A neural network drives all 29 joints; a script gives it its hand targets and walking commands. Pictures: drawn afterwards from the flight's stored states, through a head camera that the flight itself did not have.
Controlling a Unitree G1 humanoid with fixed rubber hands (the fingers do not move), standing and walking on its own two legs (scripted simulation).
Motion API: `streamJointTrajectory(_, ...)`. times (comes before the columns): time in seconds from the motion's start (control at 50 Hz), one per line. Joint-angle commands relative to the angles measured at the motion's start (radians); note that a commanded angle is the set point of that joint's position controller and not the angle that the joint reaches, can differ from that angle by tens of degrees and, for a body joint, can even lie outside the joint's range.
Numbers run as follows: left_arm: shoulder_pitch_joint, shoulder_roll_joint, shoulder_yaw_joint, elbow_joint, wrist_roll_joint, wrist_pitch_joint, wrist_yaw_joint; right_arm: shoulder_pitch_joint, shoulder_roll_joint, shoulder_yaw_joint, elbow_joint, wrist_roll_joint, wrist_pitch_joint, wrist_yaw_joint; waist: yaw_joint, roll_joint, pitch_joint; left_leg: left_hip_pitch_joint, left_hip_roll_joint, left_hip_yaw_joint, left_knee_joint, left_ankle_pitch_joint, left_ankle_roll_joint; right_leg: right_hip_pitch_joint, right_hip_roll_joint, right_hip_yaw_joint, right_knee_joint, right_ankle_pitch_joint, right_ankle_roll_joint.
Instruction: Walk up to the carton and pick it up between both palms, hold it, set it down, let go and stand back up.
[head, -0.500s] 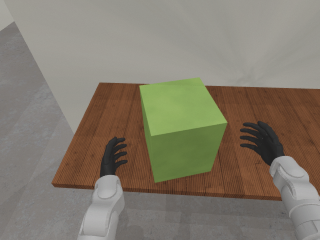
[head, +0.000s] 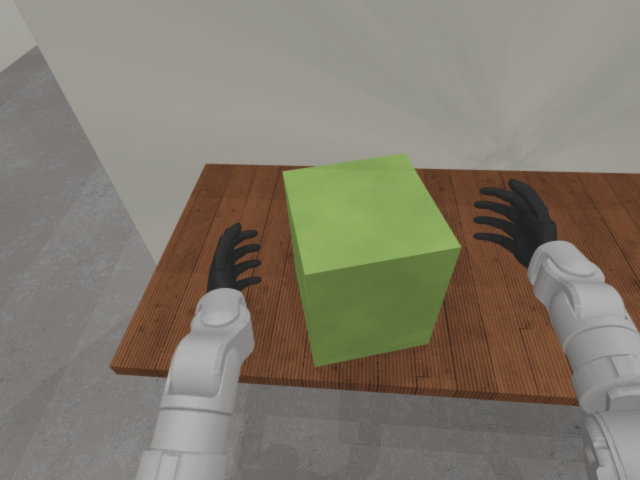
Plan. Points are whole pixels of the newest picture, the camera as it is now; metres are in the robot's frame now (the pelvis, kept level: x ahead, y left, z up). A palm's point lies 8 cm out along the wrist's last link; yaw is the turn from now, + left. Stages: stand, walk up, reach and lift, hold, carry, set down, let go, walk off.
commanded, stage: reach and lift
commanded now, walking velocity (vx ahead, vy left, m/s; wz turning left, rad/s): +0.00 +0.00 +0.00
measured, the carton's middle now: (359, 262) +0.48 -0.02 -0.02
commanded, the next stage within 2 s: none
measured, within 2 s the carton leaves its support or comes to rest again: neither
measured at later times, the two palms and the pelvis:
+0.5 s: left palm (228, 241) +0.39 +0.15 +0.13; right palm (509, 186) +0.46 -0.20 +0.15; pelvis +0.00 +0.00 +0.00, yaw +0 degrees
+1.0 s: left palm (231, 258) +0.41 +0.16 +0.07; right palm (496, 204) +0.48 -0.21 +0.11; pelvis +0.00 +0.00 +0.00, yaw +0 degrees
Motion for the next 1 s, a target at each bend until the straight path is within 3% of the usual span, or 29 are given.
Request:
streamJointTrajectory(0.0,-0.506,0.080,0.076,-0.114,-0.006,-0.010,0.008,-0.513,-0.308,0.003,-0.100,-0.023,-0.028,-0.019,0.058,-0.079,-0.382,0.101,-0.050,0.124,-0.062,0.236,0.052,0.139,0.096,0.044,-0.122,0.400,0.010)
streamJointTrajectory(0.1,-0.577,0.097,0.096,-0.055,-0.003,-0.007,0.010,-0.593,-0.300,0.024,-0.039,-0.017,-0.019,-0.020,0.074,-0.074,-0.393,0.074,-0.050,0.129,-0.063,0.239,0.047,0.146,0.097,0.045,-0.116,0.431,0.011)
streamJointTrajectory(0.18,-0.656,0.108,0.094,-0.013,-0.008,-0.015,0.013,-0.657,-0.303,0.019,0.009,-0.023,-0.015,-0.022,0.065,-0.066,-0.420,0.063,-0.049,0.129,-0.060,0.234,0.043,0.131,0.099,0.040,-0.115,0.439,0.012)
streamJointTrajectory(0.3,-0.751,0.141,0.103,0.059,-0.025,-0.034,0.017,-0.752,-0.304,0.034,0.054,-0.016,-0.005,-0.023,0.081,-0.064,-0.469,0.036,-0.052,0.132,-0.049,0.253,0.038,0.129,0.101,0.042,-0.106,0.471,0.010)
streamJointTrajectory(0.5,-0.888,0.177,0.113,0.170,-0.041,-0.077,0.016,-0.869,-0.310,0.048,0.142,-0.014,-0.001,-0.027,0.080,-0.054,-0.592,0.000,-0.057,0.128,-0.021,0.294,0.025,0.118,0.100,0.038,-0.083,0.541,0.010)
streamJointTrajectory(0.62,-0.839,0.165,0.129,0.243,-0.028,-0.117,0.002,-0.853,-0.284,0.083,0.205,-0.009,-0.020,-0.023,0.101,-0.065,-0.622,-0.015,-0.059,0.131,-0.008,0.339,0.019,0.136,0.099,0.040,-0.068,0.615,0.018)
streamJointTrajectory(0.78,-0.748,0.105,0.122,0.334,0.000,-0.256,-0.029,-0.819,-0.238,0.084,0.266,-0.029,-0.132,-0.018,0.089,-0.066,-0.661,-0.039,-0.063,0.128,0.016,0.398,0.011,0.110,0.104,0.028,-0.050,0.656,0.020)
streamJointTrajectory(0.98,-0.761,0.079,0.095,0.529,-0.011,-0.499,-0.046,-0.842,-0.188,0.123,0.381,-0.015,-0.279,0.012,0.126,-0.090,-0.740,-0.122,-0.055,0.143,0.040,0.378,0.013,0.044,0.101,0.028,-0.039,0.553,0.009)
